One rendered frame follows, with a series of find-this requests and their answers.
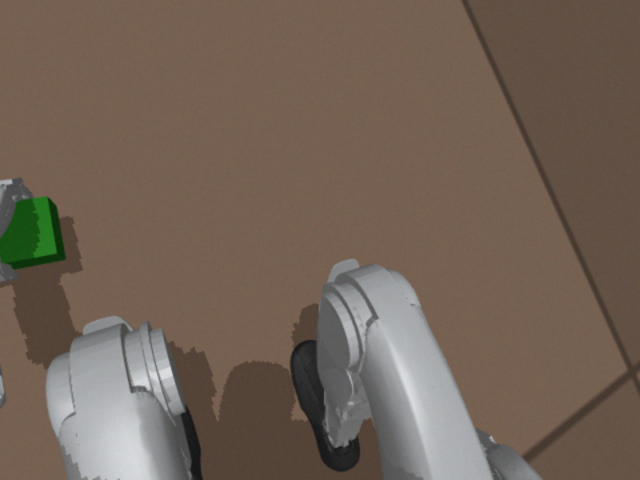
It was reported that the left robot foot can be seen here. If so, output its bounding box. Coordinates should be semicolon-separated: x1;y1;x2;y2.
180;404;203;480

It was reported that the small box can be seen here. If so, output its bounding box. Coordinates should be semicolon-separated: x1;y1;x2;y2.
0;196;66;270

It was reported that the right robot foot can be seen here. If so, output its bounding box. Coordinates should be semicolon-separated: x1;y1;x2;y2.
290;340;360;472

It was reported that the left robot hand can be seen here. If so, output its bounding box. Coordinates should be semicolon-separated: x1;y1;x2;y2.
0;177;34;282

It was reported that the right robot hand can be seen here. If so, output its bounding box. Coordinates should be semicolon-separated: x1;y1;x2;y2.
475;428;543;480

